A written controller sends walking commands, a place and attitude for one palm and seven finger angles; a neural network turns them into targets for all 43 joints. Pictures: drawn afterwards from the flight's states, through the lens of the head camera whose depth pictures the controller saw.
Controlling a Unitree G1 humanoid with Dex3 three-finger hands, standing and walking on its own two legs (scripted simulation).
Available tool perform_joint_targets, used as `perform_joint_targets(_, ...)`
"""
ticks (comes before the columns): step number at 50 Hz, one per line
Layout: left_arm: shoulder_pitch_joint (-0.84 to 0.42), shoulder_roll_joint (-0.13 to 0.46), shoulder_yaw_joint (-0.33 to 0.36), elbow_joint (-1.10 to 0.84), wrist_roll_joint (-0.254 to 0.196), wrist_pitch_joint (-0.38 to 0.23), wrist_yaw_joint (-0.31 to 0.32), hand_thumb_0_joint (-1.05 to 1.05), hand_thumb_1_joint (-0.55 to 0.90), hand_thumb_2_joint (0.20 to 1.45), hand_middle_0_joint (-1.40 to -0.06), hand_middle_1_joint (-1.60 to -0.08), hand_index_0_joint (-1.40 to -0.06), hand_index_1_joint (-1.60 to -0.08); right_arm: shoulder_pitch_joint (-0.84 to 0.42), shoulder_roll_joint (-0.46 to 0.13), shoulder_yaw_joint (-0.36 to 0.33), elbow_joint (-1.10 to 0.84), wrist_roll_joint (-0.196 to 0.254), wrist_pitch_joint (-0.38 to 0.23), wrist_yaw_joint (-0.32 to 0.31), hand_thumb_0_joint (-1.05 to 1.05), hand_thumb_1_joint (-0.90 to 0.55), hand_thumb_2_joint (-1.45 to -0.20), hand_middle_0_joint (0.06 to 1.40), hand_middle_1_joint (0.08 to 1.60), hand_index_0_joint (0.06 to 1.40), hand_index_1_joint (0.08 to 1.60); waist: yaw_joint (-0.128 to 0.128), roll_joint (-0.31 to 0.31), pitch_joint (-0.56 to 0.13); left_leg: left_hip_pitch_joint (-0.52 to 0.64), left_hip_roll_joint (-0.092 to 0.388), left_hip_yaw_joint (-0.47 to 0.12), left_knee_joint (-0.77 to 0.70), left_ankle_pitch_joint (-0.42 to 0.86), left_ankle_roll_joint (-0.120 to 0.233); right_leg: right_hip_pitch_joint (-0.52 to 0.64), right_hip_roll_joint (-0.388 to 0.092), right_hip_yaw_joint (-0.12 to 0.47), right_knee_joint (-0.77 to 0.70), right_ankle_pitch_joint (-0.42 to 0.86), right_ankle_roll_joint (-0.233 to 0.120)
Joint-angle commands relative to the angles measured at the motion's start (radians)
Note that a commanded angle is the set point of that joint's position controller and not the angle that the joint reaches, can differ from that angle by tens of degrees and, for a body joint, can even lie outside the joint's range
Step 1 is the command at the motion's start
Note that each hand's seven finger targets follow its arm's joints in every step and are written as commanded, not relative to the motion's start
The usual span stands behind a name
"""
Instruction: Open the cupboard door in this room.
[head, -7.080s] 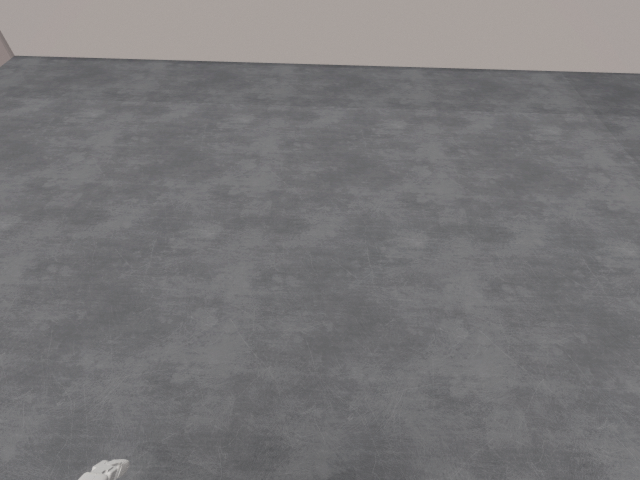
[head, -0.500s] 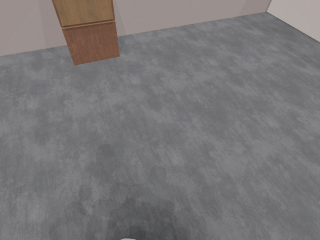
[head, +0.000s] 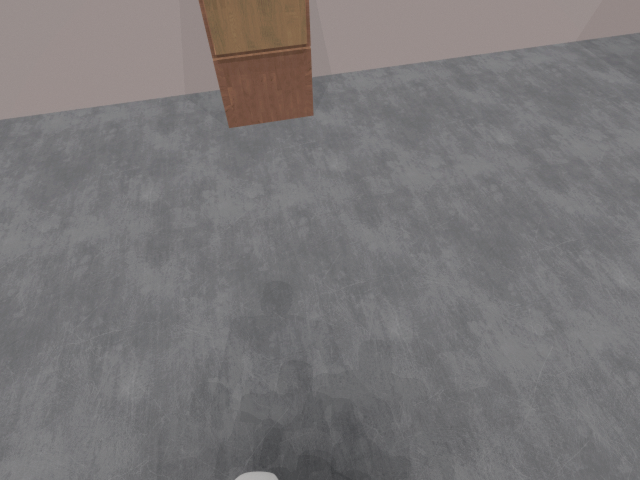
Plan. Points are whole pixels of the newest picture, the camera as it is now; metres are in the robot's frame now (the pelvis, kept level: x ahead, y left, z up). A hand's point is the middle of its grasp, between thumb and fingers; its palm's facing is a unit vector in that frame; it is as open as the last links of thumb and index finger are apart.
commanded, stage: turn or walk to find it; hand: left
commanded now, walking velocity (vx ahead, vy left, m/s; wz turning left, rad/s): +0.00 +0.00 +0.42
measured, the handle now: out of the picture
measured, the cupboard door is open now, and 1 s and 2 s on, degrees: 0 0 0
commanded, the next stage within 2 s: stand and wait in 1.64 s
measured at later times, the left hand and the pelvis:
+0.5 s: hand out of the picture +0.01 +0.24 -0.16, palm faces +0.22 -0.94 -0.27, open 7.4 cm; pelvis -0.02 +0.02 +0.00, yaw +11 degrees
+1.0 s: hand out of the picture -0.10 +0.23 -0.19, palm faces +0.44 -0.87 -0.23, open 7.4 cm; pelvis -0.05 +0.03 -0.02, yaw +25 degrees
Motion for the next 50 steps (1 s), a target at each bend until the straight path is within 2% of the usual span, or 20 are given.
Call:
perform_joint_targets(1,0.092,0.230,0.064,-0.033,0.011,-0.010,0.019,0.000,0.900,0.900,-0.200,-0.300,-0.200,-0.300,-0.082,-0.041,-0.001,-0.094,0.003,-0.027,0.006,0.000,-0.900,-0.900,0.200,0.300,0.200,0.300,0.042,-0.193,-0.055,-0.040,0.011,0.033,-0.101,-0.012,-0.002,0.105,-0.274,0.145,-0.066,0.745,-0.133)
perform_joint_targets(5,0.067,0.241,0.069,-0.041,-0.003,-0.002,0.015,0.000,0.900,0.900,-0.200,-0.300,-0.200,-0.300,-0.013,-0.072,-0.003,-0.086,-0.002,-0.041,0.006,0.000,-0.900,-0.900,0.200,0.300,0.200,0.300,-0.006,-0.148,-0.130,0.183,0.009,0.066,-0.445,0.253,0.016,0.048,-0.231,0.068,0.071,0.641,-0.043)
perform_joint_targets(6,0.073,0.215,0.065,-0.052,-0.009,0.002,0.010,0.000,0.900,0.900,-0.200,-0.300,-0.200,-0.300,0.013,-0.128,-0.015,-0.085,-0.007,-0.050,0.008,0.000,-0.900,-0.900,0.200,0.300,0.200,0.300,-0.020,-0.007,-0.170,0.344,0.112,-0.046,-0.502,0.485,0.056,-0.088,-0.175,0.008,0.198,0.451,0.013)
perform_joint_targets(7,0.082,0.157,0.052,-0.085,-0.013,0.007,0.006,0.000,0.900,0.900,-0.200,-0.300,-0.200,-0.300,0.052,-0.215,-0.034,-0.092,-0.014,-0.053,0.006,0.000,-0.900,-0.900,0.200,0.300,0.200,0.300,-0.032,0.238,-0.180,0.445,0.347,-0.324,-0.494,0.866,0.186,-0.307,-0.064,-0.046,0.367,-0.119,0.080)
perform_joint_targets(8,0.025,0.151,0.044,-0.099,-0.003,0.017,0.013,0.000,0.900,0.900,-0.200,-0.300,-0.200,-0.300,0.081,-0.228,-0.038,-0.077,-0.009,-0.047,-0.001,0.000,-0.900,-0.900,0.200,0.300,0.200,0.300,-0.055,0.220,-0.166,0.357,0.393,-0.341,-0.527,0.876,0.263,-0.308,-0.038,0.028,0.505,-0.334,0.081)
perform_joint_targets(14,0.014,0.142,0.050,-0.075,-0.003,0.029,-0.005,0.000,0.900,0.900,-0.200,-0.300,-0.200,-0.300,-0.052,-0.171,-0.023,-0.122,-0.012,-0.051,-0.011,0.000,-0.900,-0.900,0.200,0.300,0.200,0.300,-0.006,0.111,-0.075,0.215,0.235,-0.219,-0.563,0.561,0.215,-0.324,-0.037,0.076,0.539,-0.133,0.091)
perform_joint_targets(20,-0.016,0.137,0.051,-0.117,-0.007,0.027,-0.003,0.000,0.900,0.900,-0.200,-0.300,-0.200,-0.300,-0.029,-0.176,-0.038,-0.141,-0.016,-0.045,-0.004,0.000,-0.900,-0.900,0.200,0.300,0.200,0.300,-0.022,0.133,-0.089,0.208,0.224,-0.276,-0.549,0.557,0.223,-0.271,-0.012,0.073,0.369,-0.125,0.095)
perform_joint_targets(26,0.092,0.160,0.059,-0.111,-0.009,0.004,0.004,0.000,0.900,0.900,-0.200,-0.300,-0.200,-0.300,-0.063,-0.166,-0.046,-0.173,-0.009,-0.036,0.006,0.000,-0.900,-0.900,0.200,0.300,0.200,0.300,0.037,0.096,-0.110,0.031,0.139,-0.290,-0.430,0.447,0.150,0.028,0.005,0.055,-0.052,0.102,0.084)
perform_joint_targets(27,0.105,0.210,0.069,-0.116,0.001,-0.007,0.010,0.000,0.900,0.900,-0.200,-0.300,-0.200,-0.300,-0.044,-0.117,-0.041,-0.180,-0.002,-0.037,0.010,0.000,-0.900,-0.900,0.200,0.300,0.200,0.300,0.041,-0.048,-0.126,-0.075,0.062,-0.221,-0.308,0.300,0.094,0.122,-0.118,0.171,-0.162,0.096,0.052)
perform_joint_targets(28,0.103,0.296,0.085,-0.128,0.013,-0.013,0.013,0.000,0.900,0.900,-0.200,-0.300,-0.200,-0.300,-0.044,-0.055,-0.028,-0.209,-0.002,-0.037,0.014,0.000,-0.900,-0.900,0.200,0.300,0.200,0.300,0.042,-0.304,-0.102,-0.216,-0.079,-0.059,-0.094,-0.016,0.023,0.135,-0.357,0.424,-0.223,0.173,-0.050)
perform_joint_targets(29,0.094,0.290,0.084,-0.143,0.002,-0.012,0.012,0.000,0.900,0.900,-0.200,-0.300,-0.200,-0.300,-0.078,-0.096,-0.039,-0.211,-0.015,-0.025,0.010,0.000,-0.900,-0.900,0.200,0.300,0.200,0.300,0.058,-0.269,-0.095,-0.198,-0.049,-0.091,0.086,-0.112,0.022,0.028,-0.419,0.425,-0.228,0.254,-0.121)
perform_joint_targets(30,0.050,0.269,0.085,-0.150,0.002,-0.015,0.013,0.000,0.900,0.900,-0.200,-0.300,-0.200,-0.300,-0.081,-0.100,-0.044,-0.200,-0.015,-0.016,0.012,0.000,-0.900,-0.900,0.200,0.300,0.200,0.300,0.035,-0.257,-0.066,-0.200,-0.034,-0.105,0.211,-0.084,0.022,-0.025,-0.378,0.390,-0.217,0.284,-0.131)
perform_joint_targets(33,-0.055,0.203,0.063,-0.177,0.001,-0.016,0.012,0.000,0.900,0.900,-0.200,-0.300,-0.200,-0.300,-0.008,-0.082,-0.041,-0.149,-0.014,-0.006,0.026,0.000,-0.900,-0.900,0.200,0.300,0.200,0.300,-0.026,-0.144,-0.053,-0.168,0.000,-0.057,0.319,0.056,-0.003,-0.049,-0.264,0.152,-0.153,0.374,-0.093)
perform_joint_targets(40,0.038,0.255,0.078,-0.132,0.012,-0.007,0.010,0.000,0.900,0.900,-0.200,-0.300,-0.200,-0.300,-0.091,-0.059,-0.019,-0.164,-0.006,-0.013,0.028,0.000,-0.900,-0.900,0.200,0.300,0.200,0.300,0.043,-0.206,-0.062,-0.080,0.020,0.036,0.008,-0.008,-0.019,0.020,-0.297,0.093,-0.122,0.441,-0.115)
perform_joint_targets(44,0.035,0.272,0.088,-0.114,0.006,0.002,0.006,0.000,0.900,0.900,-0.200,-0.300,-0.200,-0.300,-0.030,-0.061,-0.013,-0.151,-0.003,-0.032,0.021,0.000,-0.900,-0.900,0.200,0.300,0.200,0.300,0.019,-0.201,-0.123,0.062,0.004,0.086,-0.293,0.101,-0.005,0.046,-0.283,0.037,-0.003,0.502,-0.067)
perform_joint_targets(45,0.028,0.262,0.087,-0.115,-0.003,0.007,0.005,0.000,0.900,0.900,-0.200,-0.300,-0.200,-0.300,0.009,-0.082,-0.015,-0.140,-0.004,-0.039,0.021,0.000,-0.900,-0.900,0.200,0.300,0.200,0.300,-0.005,-0.145,-0.144,0.164,0.017,0.074,-0.433,0.228,0.005,-0.003,-0.264,0.000,0.072,0.450,-0.023)
perform_joint_targets(46,0.039,0.222,0.081,-0.123,-0.011,0.015,0.002,0.000,0.900,0.900,-0.200,-0.300,-0.200,-0.300,0.037,-0.150,-0.029,-0.141,-0.008,-0.050,0.022,0.000,-0.900,-0.900,0.200,0.300,0.200,0.300,-0.019,0.041,-0.168,0.305,0.135,-0.087,-0.519,0.409,0.045,-0.154,-0.194,-0.048,0.225,0.244,0.034)
perform_joint_targets(47,0.028,0.152,0.063,-0.162,-0.013,0.020,-0.004,0.000,0.900,0.900,-0.200,-0.300,-0.200,-0.300,0.079,-0.243,-0.049,-0.142,-0.014,-0.053,0.017,0.000,-0.900,-0.900,0.200,0.300,0.200,0.300,-0.037,0.309,-0.147,0.373,0.368,-0.371,-0.542,0.757,0.169,-0.383,-0.076,-0.069,0.405,-0.259,0.101)
perform_joint_targets(48,-0.046,0.158,0.056,-0.175,-0.004,0.030,0.002,0.000,0.900,0.900,-0.200,-0.300,-0.200,-0.300,0.121,-0.252,-0.054,-0.119,-0.015,-0.048,0.007,0.000,-0.900,-0.900,0.200,0.300,0.200,0.300,-0.074,0.252,-0.145,0.304,0.398,-0.385,-0.553,0.738,0.233,-0.375,-0.063,0.023,0.542,-0.324,0.090)
perform_joint_targets(50,-0.079,0.157,0.064,-0.154,-0.009,0.031,-0.002,0.000,0.900,0.900,-0.200,-0.300,-0.200,-0.300,0.054,-0.195,-0.040,-0.123,-0.016,-0.051,-0.010,0.000,-0.900,-0.900,0.200,0.300,0.200,0.300,-0.043,0.234,-0.113,0.273,0.310,-0.309,-0.539,0.690,0.224,-0.419,-0.066,0.085,0.634,-0.205,0.086)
